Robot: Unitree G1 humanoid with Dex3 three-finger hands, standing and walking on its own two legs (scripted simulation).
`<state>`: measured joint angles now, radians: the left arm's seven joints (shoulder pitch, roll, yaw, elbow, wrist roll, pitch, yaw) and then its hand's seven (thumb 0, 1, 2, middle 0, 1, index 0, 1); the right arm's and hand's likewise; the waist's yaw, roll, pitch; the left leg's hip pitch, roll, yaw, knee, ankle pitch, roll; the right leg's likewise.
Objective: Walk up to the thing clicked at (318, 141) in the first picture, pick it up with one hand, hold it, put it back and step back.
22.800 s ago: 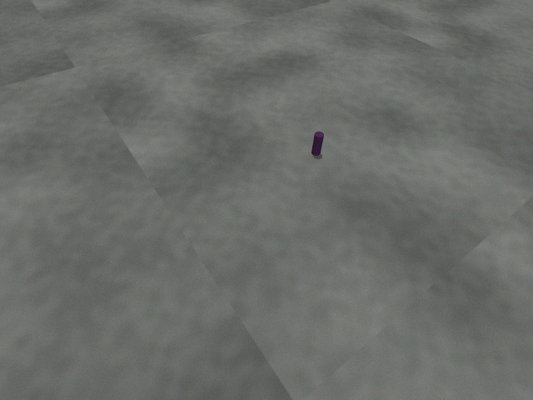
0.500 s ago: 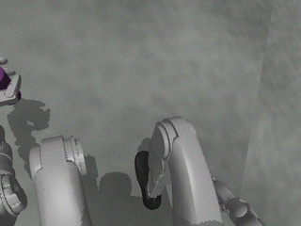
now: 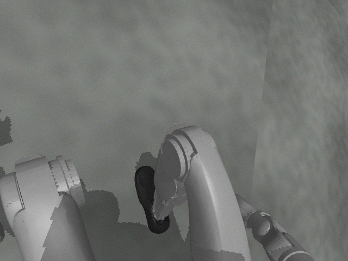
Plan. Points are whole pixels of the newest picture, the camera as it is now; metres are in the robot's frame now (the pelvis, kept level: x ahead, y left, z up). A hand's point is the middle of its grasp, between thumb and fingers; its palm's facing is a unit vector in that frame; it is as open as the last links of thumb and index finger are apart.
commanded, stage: lower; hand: left
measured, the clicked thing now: out of the picture +0.44 +0.29 -0.18
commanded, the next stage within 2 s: loosen in 0.84 s
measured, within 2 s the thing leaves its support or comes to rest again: rests again in 0.60 s
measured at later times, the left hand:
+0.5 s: hand out of the picture +0.45 +0.28 -0.18, palm faces +0.39 -0.92 -0.02, open 7.0 cm
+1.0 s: hand out of the picture +0.45 +0.28 -0.19, palm faces +0.39 -0.92 -0.02, open 7.0 cm
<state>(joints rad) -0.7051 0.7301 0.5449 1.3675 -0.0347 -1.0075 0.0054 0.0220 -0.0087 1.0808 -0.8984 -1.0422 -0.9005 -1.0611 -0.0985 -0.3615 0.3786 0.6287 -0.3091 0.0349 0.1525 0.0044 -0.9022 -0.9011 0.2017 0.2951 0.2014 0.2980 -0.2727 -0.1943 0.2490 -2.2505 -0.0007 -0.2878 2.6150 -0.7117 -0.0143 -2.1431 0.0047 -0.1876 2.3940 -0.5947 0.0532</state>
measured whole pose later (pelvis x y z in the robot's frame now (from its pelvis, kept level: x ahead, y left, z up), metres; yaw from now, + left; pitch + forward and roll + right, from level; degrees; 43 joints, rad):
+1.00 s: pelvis -0.01 +0.01 -0.01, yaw -4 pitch +12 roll -19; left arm -0.70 0.89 0.53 1.53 -0.04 -1.14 0.08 0.02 -0.01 1.08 -0.90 -1.04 -0.90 -1.06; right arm -0.19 -0.38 0.55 0.55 -0.38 0.04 0.14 0.00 -0.90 -0.90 0.20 0.30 0.20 0.30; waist -0.29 -0.29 0.35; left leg -2.21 0.01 -0.38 2.67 -0.73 0.00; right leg -2.07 0.05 -0.26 2.37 -0.56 0.08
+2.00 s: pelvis -0.01 +0.01 +0.00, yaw -3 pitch +14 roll -19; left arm -0.66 0.88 0.58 1.25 -0.06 -1.02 -0.01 -0.02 -0.59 0.11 -0.14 -0.12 -0.12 -0.14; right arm -0.13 -0.37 0.48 0.55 -0.34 0.06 0.14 0.00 -0.91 -0.90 0.20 0.30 0.20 0.30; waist -0.23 -0.27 0.29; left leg -2.21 0.01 -0.37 2.64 -0.73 0.00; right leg -2.06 0.04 -0.25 2.34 -0.57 0.07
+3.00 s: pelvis +0.05 -0.01 +0.29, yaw +11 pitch +28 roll -3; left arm 0.02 0.38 0.19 0.37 0.02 0.07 0.11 -0.01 -0.55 0.05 -0.06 -0.05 -0.06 -0.06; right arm 0.10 -0.25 0.01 0.50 0.05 0.06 -0.09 0.01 -0.90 -0.90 0.20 0.30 0.20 0.30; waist -0.05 0.00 -0.17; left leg -1.46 0.04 -0.06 1.62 -0.65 -0.02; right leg -1.44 -0.02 -0.06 1.57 -0.61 0.00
